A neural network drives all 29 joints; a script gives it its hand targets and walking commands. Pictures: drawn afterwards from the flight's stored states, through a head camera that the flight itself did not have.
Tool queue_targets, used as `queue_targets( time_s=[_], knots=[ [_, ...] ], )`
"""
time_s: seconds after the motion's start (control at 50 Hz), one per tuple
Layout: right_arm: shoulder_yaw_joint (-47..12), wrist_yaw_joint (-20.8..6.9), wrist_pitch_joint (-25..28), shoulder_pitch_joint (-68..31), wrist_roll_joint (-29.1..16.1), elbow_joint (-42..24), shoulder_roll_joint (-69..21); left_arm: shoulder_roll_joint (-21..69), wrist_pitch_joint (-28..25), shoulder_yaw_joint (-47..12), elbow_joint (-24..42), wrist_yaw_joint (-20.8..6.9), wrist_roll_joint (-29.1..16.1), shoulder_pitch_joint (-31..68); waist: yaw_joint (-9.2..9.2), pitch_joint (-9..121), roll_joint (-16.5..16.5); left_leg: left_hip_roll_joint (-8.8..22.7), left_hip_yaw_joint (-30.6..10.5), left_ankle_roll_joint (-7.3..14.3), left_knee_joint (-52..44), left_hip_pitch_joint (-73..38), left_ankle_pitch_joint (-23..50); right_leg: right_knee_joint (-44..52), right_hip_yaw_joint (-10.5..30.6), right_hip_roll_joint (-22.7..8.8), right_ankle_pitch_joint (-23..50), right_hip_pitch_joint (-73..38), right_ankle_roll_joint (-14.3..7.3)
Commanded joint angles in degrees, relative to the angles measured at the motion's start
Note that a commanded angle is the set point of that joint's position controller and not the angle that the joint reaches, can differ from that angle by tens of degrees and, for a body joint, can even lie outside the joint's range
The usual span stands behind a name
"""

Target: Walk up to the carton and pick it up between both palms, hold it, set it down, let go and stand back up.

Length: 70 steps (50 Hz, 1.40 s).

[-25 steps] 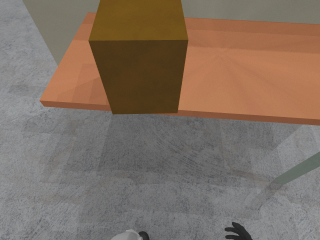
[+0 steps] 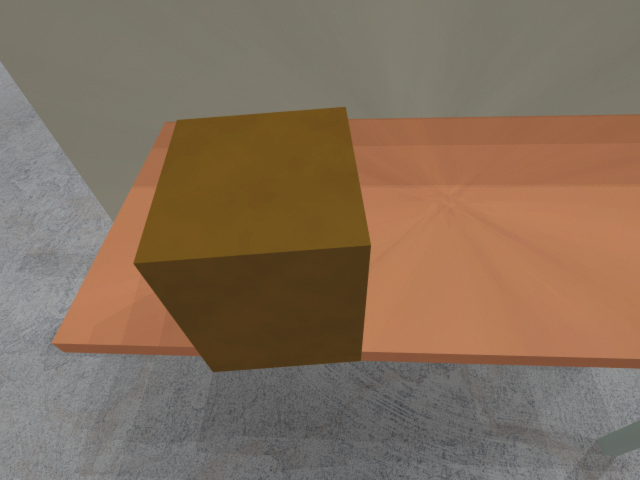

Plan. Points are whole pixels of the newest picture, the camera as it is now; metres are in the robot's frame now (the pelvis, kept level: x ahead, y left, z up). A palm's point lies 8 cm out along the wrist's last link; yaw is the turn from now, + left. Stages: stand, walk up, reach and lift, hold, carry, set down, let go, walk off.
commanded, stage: walk up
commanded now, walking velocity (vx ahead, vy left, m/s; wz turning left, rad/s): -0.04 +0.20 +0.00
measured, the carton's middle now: (274, 248) +0.39 +0.05 +0.09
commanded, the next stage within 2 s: none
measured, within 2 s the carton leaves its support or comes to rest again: neither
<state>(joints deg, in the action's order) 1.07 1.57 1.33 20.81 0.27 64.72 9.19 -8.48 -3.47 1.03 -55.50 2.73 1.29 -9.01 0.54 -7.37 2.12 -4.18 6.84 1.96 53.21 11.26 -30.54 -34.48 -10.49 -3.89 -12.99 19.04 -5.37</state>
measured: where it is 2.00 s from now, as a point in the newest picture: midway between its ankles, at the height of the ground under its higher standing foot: outside the picture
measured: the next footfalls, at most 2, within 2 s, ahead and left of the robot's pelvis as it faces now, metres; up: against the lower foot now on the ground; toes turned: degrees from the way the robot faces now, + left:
left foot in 0.50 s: -0.08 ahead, +0.24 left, +0.00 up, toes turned +4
right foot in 1.40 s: +0.09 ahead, -0.06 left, +0.00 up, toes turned -7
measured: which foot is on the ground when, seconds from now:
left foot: up 0.00-0.48, down 0.50-1.00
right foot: down 0.00-0.50, up 0.52-1.00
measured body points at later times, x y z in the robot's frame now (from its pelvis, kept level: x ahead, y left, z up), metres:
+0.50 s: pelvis -0.09 +0.11 -0.01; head -0.09 +0.14 +0.44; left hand -0.02 +0.40 -0.15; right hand -0.02 -0.15 -0.14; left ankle -0.12 +0.23 -0.74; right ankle +0.06 -0.06 -0.72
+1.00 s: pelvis -0.11 +0.18 +0.03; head -0.10 +0.25 +0.48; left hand -0.13 +0.44 -0.15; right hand -0.19 -0.05 -0.09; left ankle -0.12 +0.24 -0.73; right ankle -0.15 +0.01 -0.62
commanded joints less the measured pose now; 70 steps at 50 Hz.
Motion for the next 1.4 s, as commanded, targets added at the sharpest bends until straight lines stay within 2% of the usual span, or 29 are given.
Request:
queue_targets(
  time_s=[0.0,0.02,0.08,0.14,0.26,0.32,0.38,0.4,0.42,0.44,0.46,0.48,0.5,0.54,0.56,0.6,0.66,0.68,0.7,0.72,0.76,0.86,1.0,1.14,1.22,1.26,1.3,1.34,1.38],
  knots=[
    [3.37,-0.08,-3.93,-3.03,1.22,-5.15,6.04,-8.34,2.03,2.24,-1.9,1.73,-0.81,-12.48,2.65,3.44,-4.4,4.57,-12.3,-4.25,20.46,12.97,3.26,13.48,17.24,-21.72,57.37,-6.92,-5.5],
    [3.21,-0.2,-5.05,-3.83,1.52,-6.75,4.39,-8.63,2.58,2.51,-1.94,1.55,-0.2,-10.92,1.75,0.33,-4.89,4.3,-12.44,-4.68,19.25,13.4,5.76,13.75,15.17,-19.9,49.72,-3.13,-3.9],
    [2.81,-0.75,-6.47,1.33,-0.15,-7.09,2.96,-12.65,2.88,3.32,-0.48,0.89,-0.01,-5.83,-2.86,3.86,-11.65,0.35,-11.25,-5.77,21.24,15.52,9.69,11.17,7.73,-17.19,52.3,-4.95,-2.3],
    [3.09,-1.91,-7.32,-3.23,0.16,-9.38,5.57,-12.71,3.44,3.61,-1.04,0.72,0.12,-10.0,-1.31,8.47,-13.63,0.48,-11.42,-6.94,22.38,15.94,13.5,10.62,7.07,-15.19,41.99,-4.91,0.1],
    [3.03,-3.03,-8.02,-9.86,1.01,-13.44,8.87,-16.33,4.89,5.5,2.73,-0.23,1.74,-4.74,0.14,6.72,-19.96,2.91,-9.26,-9.1,14.62,18.81,13.93,19.52,11.54,-14.54,-2.66,-1.08,-0.51],
    [2.89,-2.9,-7.62,-8.94,1.07,-14.18,10.02,-16.47,5.54,5.89,3.79,-0.54,2.15,-2.84,0.65,8.09,-23.37,5.43,-5.81,-8.62,1.01,11.48,9.52,22.98,12.5,-14.51,-10.63,0.89,0.09],
    [2.67,-2.5,-7.06,-1.68,0.16,-12.49,10.26,-17.64,6.32,6.91,4.44,-0.77,2.7,-1.47,-0.57,11.85,-24.64,7.05,-2.87,-5.62,-13.26,1.12,2.61,24.09,13.62,-15.88,-13.22,0.63,0.43],
    [2.43,-2.2,-6.58,1.38,-0.28,-11.41,9.71,-17.32,6.61,7.01,3.97,-0.87,2.56,-2.52,-1.49,12.21,-20.39,7.8,-4.21,-4.1,-21.55,-3.93,4.91,20.64,13.28,-14.86,-14.78,2.27,1.12],
    [1.81,-1.86,-5.4,1.85,-0.43,-10.95,8.94,-14.53,6.98,6.41,2.5,-0.91,2.06,-5.54,-1.74,10.62,-11.49,8.35,-7.85,-2.94,-28.61,-5.77,7.14,12.45,10.87,-10.64,-14.41,4.84,2.25],
    [1.32,-1.79,-3.65,-0.74,0.2,-11.95,9.93,-9.44,7.48,4.79,0.97,-0.99,1.14,-9.19,-2.04,5.51,5.12,14.82,-17.92,-3.04,-38.74,-0.67,3.63,-0.08,5.95,-2.71,-16.83,10.8,3.92],
    [1.98,-1.61,-2.5,-0.31,0.94,-12.49,15.25,-5.51,8.32,3.51,1.82,-1.02,0.7,-10.35,-2.37,1.53,22.4,28.17,-36.16,-3.27,-46.1,5.07,-8.49,-11.21,8.8,2.3,-21.96,21.52,5.76],
    [0.85,-1.4,-2.31,-2.05,0.37,-12.1,13.88,-6.48,9.18,3.76,2.04,-1.26,0.43,-9.39,-0.56,-3.74,18.48,26.41,-31.24,-4.99,-49.05,17.52,-15.33,-15.24,15.22,3.04,-15.56,16.15,4.66],
    [1.19,-1.17,-2.09,-4.09,0.27,-12.39,16.16,-7.07,9.53,4.56,3.82,-1.53,-0.13,-6.74,-0.42,-6.57,24.49,25.78,-33.49,-3.22,-54.15,24.99,-19.31,-16.11,18.8,4.58,-13.1,14.72,4.04],
    [-0.39,-1.21,-1.53,-11.02,0.35,-11.89,10.74,-9.66,8.75,4.85,2.63,-2.81,-1.13,-6.13,2.67,-7.17,21.42,16.86,-20.68,-7.77,-52.46,24.89,-6.54,-19.7,20.36,6.57,-5.96,9.01,2.77],
    [-0.22,-0.94,-1.37,-14.62,0.74,-12.0,9.23,-9.97,8.5,4.92,-0.41,-3.4,-1.34,-10.9,6.0,-3.51,18.82,13.18,-13.19,-9.32,-50.12,17.02,3.19,-22.01,18.37,8.21,-2.99,8.97,3.08],
    [0.23,-0.19,-0.37,-12.02,0.24,-11.87,10.18,-10.44,7.93,4.92,-4.96,-2.87,-1.87,-17.19,7.18,4.36,12.17,12.86,-8.11,-11.19,-46.43,0.68,13.15,-25.49,15.55,9.71,-0.83,12.74,4.86],
    [-0.7,-0.18,0.76,3.17,-0.47,-6.73,7.61,-8.42,7.62,4.03,-4.97,-2.39,-0.49,-10.84,-0.16,7.06,4.84,15.78,-13.5,-10.26,-45.68,-5.29,13.59,-24.3,14.15,6.74,-0.13,11.08,7.03],
    [-0.69,0.05,1.0,6.33,-0.38,-5.24,7.96,-7.93,7.42,3.74,-4.63,-2.47,-0.02,-9.63,-1.52,8.04,5.18,17.15,-15.58,-9.48,-45.68,-10.18,10.94,-24.38,13.37,6.14,-0.5,13.74,7.72],
    [0.93,0.12,1.06,8.56,-0.06,-4.85,11.96,-9.02,7.13,4.27,-2.94,-3.12,-0.3,-6.71,-3.31,8.87,7.63,20.91,-20.59,-9.18,-47.45,-17.99,-0.09,-28.48,11.3,5.92,-1.73,21.94,9.01],
    [1.83,1.09,1.01,9.92,0.05,-4.01,14.51,-10.61,7.23,4.69,-3.82,-3.27,0.14,-7.09,-3.77,7.63,4.15,23.38,-22.36,-9.75,-46.39,-22.15,2.71,-28.34,12.88,4.96,-1.18,24.78,9.76],
    [1.86,2.19,1.17,11.91,-0.07,-2.67,13.91,-10.18,6.77,4.53,-4.52,-3.9,0.08,-8.15,-3.55,6.23,3.54,24.73,-23.93,-10.37,-44.8,-23.57,10.0,-27.9,14.05,3.57,-0.88,25.17,9.96],
    [0.3,2.21,1.52,12.96,-0.11,-0.33,8.28,-7.84,6.19,3.66,-6.19,-4.32,-0.16,-10.56,-2.3,3.48,6.86,21.98,-18.27,-8.95,-43.37,-17.04,22.68,-26.41,11.59,2.65,-1.37,17.85,9.49],
    [0.31,0.85,1.29,11.58,0.71,0.94,8.14,-7.02,6.8,2.42,-5.39,-4.61,-0.04,-9.85,-1.56,-2.6,6.58,21.76,-18.19,-7.16,-46.13,-3.63,10.72,-25.89,11.23,0.85,1.76,15.81,9.02],
    [-0.05,-0.08,2.15,13.38,1.7,1.26,6.2,-6.82,5.27,2.04,-3.1,-4.25,-0.33,-4.19,-3.06,-2.96,8.12,21.39,-15.83,-0.14,-47.19,-3.83,11.26,-20.85,10.1,-1.71,6.29,19.02,9.78],
    [-0.17,-0.4,2.94,12.28,2.14,0.69,4.46,-5.38,3.6,1.64,-2.02,-3.97,-0.67,0.14,-3.29,-1.32,11.18,17.96,-9.3,3.53,-45.53,-3.72,14.16,-10.23,6.21,-2.04,5.73,13.63,10.28],
    [-1.32,0.4,2.52,10.81,0.78,1.32,0.98,-2.44,2.68,0.1,-1.21,-3.29,-0.79,1.97,-2.19,-3.18,11.55,13.34,-4.58,4.25,-37.09,-2.95,44.6,0.84,5.32,-0.69,3.75,7.49,9.25],
    [-0.2,0.45,2.12,13.77,1.1,2.17,4.17,-3.16,1.44,0.31,-2.94,-2.35,-0.94,-1.43,-3.06,0.85,8.97,12.96,-5.38,4.01,-30.39,-6.71,52.54,8.81,2.45,2.72,6.97,2.48,8.41],
    [0.36,0.52,1.9,15.36,1.0,2.49,5.9,-6.66,0.28,1.34,-6.58,-1.45,-0.87,-11.6,0.39,9.32,2.26,11.05,-5.75,2.38,-21.72,-3.09,38.73,15.92,5.15,0.41,20.45,-14.64,8.2],
    [-0.92,0.57,2.11,16.89,0.12,1.25,1.92,-13.29,-0.87,3.07,-8.7,-0.96,-0.11,-18.08,2.14,18.49,-12.64,6.72,-5.15,-0.86,-11.17,8.66,2.37,10.25,17.72,-13.66,51.44,-33.26,6.62]
  ],
)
